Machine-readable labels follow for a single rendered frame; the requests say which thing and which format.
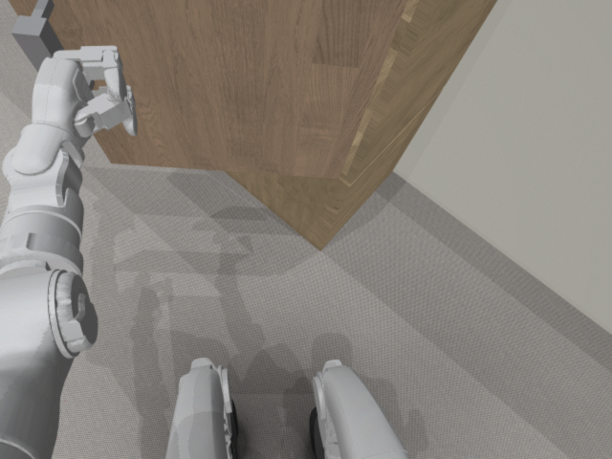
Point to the handle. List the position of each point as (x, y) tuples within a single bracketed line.
[(36, 37)]

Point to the right robot thigh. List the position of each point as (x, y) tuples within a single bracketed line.
[(362, 428)]

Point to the cupboard door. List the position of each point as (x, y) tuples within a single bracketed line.
[(258, 86)]

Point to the robot left upper arm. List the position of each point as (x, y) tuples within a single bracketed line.
[(46, 319)]

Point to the right robot shin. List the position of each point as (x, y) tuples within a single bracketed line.
[(327, 431)]

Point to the robot left forearm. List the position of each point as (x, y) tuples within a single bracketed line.
[(42, 226)]

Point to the left robot hand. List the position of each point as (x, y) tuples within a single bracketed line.
[(63, 98)]

